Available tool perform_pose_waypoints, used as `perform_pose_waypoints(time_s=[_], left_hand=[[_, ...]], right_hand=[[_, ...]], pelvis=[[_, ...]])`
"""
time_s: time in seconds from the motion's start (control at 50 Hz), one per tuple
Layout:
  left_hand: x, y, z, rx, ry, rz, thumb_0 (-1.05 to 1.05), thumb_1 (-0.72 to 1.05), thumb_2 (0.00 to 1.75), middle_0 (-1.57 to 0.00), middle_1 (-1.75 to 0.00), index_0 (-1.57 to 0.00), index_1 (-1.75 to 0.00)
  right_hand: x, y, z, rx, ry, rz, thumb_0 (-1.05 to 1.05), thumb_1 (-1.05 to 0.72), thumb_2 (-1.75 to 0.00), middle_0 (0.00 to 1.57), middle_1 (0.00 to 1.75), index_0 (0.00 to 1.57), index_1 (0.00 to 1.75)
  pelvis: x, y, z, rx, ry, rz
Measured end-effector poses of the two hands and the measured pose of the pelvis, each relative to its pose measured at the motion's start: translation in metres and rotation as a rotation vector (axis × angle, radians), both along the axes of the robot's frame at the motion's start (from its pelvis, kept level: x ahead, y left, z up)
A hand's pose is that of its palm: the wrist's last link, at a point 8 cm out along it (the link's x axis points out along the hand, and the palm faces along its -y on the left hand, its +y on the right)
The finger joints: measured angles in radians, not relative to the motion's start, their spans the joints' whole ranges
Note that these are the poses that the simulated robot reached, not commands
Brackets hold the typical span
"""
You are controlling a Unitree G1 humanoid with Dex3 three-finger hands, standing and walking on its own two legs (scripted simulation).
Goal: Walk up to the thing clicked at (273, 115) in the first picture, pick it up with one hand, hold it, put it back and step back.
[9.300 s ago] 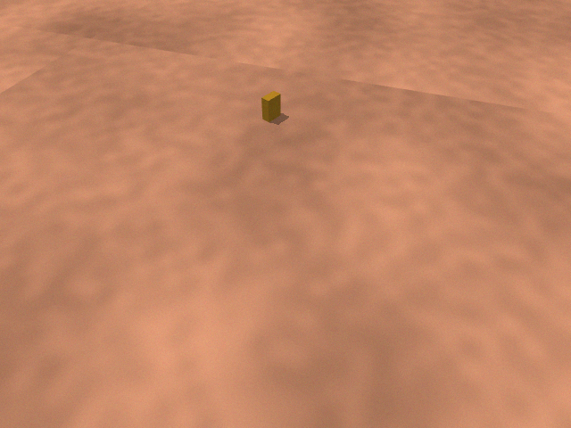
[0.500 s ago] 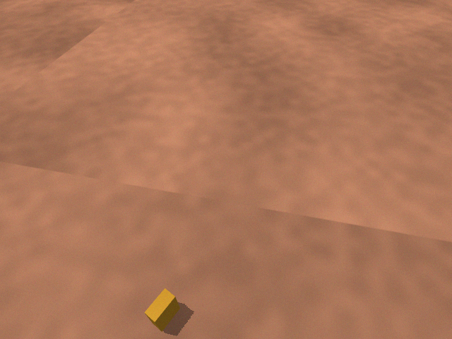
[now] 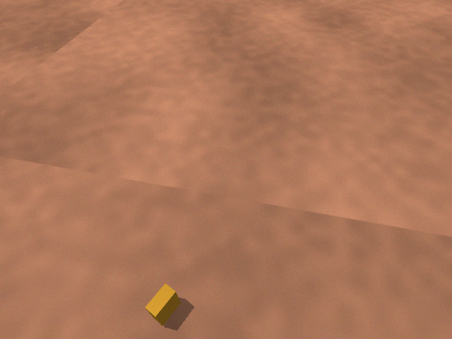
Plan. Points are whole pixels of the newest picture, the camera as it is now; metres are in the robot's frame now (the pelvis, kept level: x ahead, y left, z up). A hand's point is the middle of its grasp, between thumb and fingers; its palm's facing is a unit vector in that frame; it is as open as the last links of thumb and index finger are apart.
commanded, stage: go down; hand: left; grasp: from the side
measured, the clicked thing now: (164, 305) +0.38 +0.26 -0.71
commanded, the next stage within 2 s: none
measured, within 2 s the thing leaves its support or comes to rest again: neither
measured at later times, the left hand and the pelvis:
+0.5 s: hand out of the picture +0.14 +0.28 -0.18, palm faces +0.05 -0.94 -0.34, open 16.2 cm; pelvis -0.01 +0.02 -0.05, yaw +0 degrees
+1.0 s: hand out of the picture +0.14 +0.30 -0.20, palm faces +0.09 -0.93 -0.34, open 17.3 cm; pelvis -0.01 +0.03 -0.09, yaw +1 degrees
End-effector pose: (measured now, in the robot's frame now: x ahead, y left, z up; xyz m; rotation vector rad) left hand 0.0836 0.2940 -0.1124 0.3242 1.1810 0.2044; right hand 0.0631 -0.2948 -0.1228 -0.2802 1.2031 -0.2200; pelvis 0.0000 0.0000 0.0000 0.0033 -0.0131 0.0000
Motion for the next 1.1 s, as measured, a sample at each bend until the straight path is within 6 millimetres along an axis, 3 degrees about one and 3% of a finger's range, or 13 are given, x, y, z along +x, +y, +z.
perform_pose_waypoints(time_s=[0.14, 0.2, 0.34, 0.56, 0.8, 1.1], left_hand=[[0.050, 0.001, -0.008, -0.017, -0.098, -0.003, 0.01, 0.61, 0.60, -0.10, -0.14, -0.10, -0.13], [0.061, 0.008, -0.010, -0.007, -0.125, -0.008, 0.01, 0.46, 0.45, -0.07, -0.11, -0.08, -0.10], [0.056, 0.025, -0.016, 0.018, -0.097, 0.015, 0.01, 0.10, 0.22, -0.06, -0.07, -0.06, -0.06], [0.045, 0.032, -0.039, -0.015, -0.144, 0.019, 0.00, -0.37, 0.09, -0.06, -0.08, -0.07, -0.07], [0.043, 0.043, -0.043, 0.008, -0.157, 0.029, 0.00, -0.53, 0.05, -0.08, -0.07, -0.08, -0.07], [0.034, 0.054, -0.063, -0.003, -0.219, 0.066, 0.00, -0.49, 0.06, -0.08, -0.05, -0.08, -0.06]], right_hand=[[0.009, 0.025, -0.007, 0.036, -0.095, 0.009, 0.01, -0.96, -0.92, 0.20, 0.29, 0.20, 0.30], [0.010, 0.034, -0.010, 0.051, -0.121, -0.004, 0.01, -0.96, -0.92, 0.20, 0.29, 0.20, 0.30], [0.019, 0.047, -0.014, 0.058, -0.190, -0.003, 0.01, -0.94, -0.91, 0.20, 0.30, 0.21, 0.30], [0.057, 0.058, -0.020, 0.004, -0.329, 0.057, 0.01, -0.88, -0.90, 0.20, 0.30, 0.20, 0.30], [0.082, 0.076, -0.023, -0.008, -0.435, 0.096, 0.01, -0.86, -0.89, 0.20, 0.30, 0.21, 0.30], [0.073, 0.074, -0.054, -0.009, -0.436, 0.121, 0.01, -0.88, -0.90, 0.20, 0.30, 0.21, 0.30]], pelvis=[[-0.014, 0.000, -0.012, 0.003, 0.095, 0.008], [-0.013, 0.002, -0.018, 0.003, 0.123, 0.003], [-0.010, 0.011, -0.029, -0.005, 0.158, 0.003], [-0.010, 0.024, -0.057, -0.023, 0.224, 0.008], [-0.007, 0.030, -0.075, -0.044, 0.267, 0.016], [-0.020, 0.025, -0.105, -0.047, 0.333, 0.017]])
